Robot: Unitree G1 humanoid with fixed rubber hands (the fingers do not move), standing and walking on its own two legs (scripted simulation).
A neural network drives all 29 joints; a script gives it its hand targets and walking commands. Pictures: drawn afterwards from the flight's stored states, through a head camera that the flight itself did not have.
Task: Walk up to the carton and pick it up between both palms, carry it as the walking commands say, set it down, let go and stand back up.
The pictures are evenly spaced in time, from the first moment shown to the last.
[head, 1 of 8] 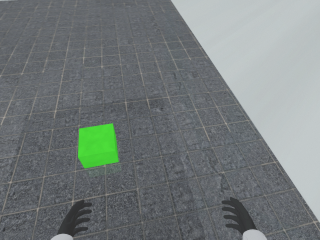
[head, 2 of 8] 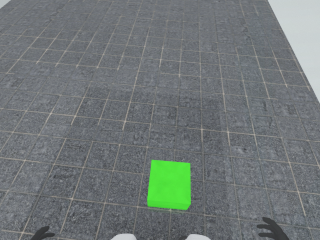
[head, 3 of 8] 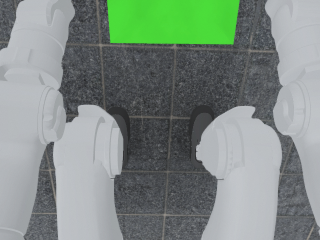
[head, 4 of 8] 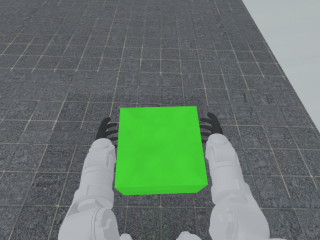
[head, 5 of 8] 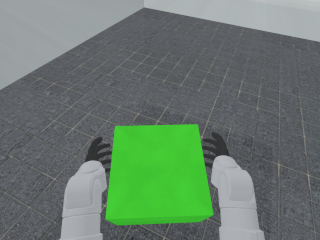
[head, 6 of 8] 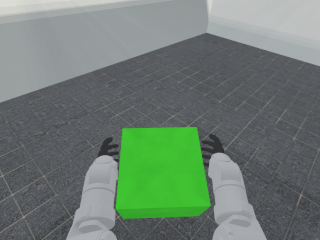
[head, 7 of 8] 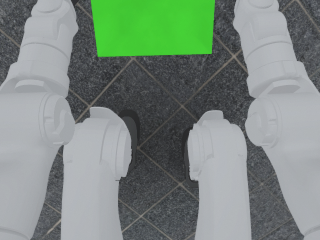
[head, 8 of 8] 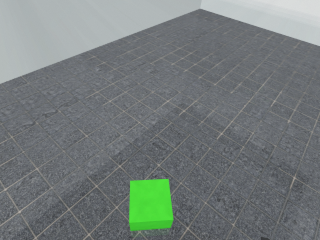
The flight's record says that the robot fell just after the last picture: no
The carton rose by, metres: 0.71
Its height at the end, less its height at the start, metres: +0.00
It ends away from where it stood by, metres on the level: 0.57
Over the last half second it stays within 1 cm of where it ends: yes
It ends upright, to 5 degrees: yes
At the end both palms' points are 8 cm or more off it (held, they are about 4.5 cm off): yes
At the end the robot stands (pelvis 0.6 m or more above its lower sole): yes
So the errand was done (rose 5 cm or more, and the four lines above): yes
